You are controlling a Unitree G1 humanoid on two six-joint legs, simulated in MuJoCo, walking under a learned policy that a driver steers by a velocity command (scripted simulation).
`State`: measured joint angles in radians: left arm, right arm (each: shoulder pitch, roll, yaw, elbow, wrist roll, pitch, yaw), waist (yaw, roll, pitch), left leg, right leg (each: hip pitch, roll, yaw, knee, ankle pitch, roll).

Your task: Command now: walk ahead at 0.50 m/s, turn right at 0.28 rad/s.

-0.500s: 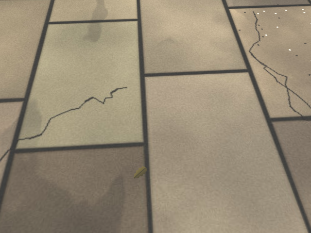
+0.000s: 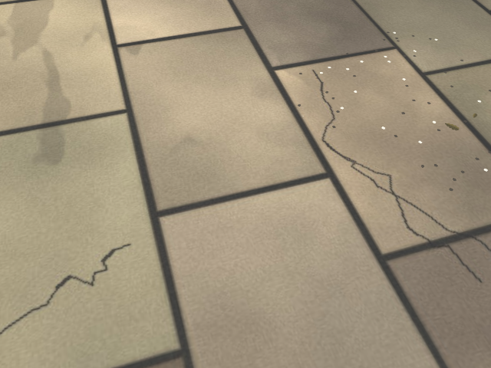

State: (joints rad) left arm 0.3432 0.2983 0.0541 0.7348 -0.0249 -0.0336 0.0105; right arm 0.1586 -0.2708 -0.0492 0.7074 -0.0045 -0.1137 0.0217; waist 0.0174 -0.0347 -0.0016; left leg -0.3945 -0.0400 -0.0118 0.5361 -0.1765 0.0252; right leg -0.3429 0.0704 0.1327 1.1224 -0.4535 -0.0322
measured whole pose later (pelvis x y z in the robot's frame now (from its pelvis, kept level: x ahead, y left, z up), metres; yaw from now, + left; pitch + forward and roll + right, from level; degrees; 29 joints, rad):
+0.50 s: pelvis +0.26 -0.05 +0.01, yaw +5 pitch +2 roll +0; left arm 0.14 0.25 0.04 0.67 0.01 -0.09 -0.02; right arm 0.37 -0.30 -0.05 0.84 0.03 -0.06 0.00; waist -0.04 0.03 0.01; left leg -0.40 0.03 -0.06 1.12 -0.41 0.00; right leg -0.34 -0.01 -0.04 0.50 -0.19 -0.02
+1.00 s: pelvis +0.40 +0.00 +0.00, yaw +21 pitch +3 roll -1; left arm 0.09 0.31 0.06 0.75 0.01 0.00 0.03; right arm 0.16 -0.30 -0.07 0.61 0.00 0.01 0.01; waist -0.01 -0.01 0.07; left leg -0.44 -0.07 -0.05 0.49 -0.09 0.07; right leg -0.52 -0.01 0.04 1.11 -0.46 0.05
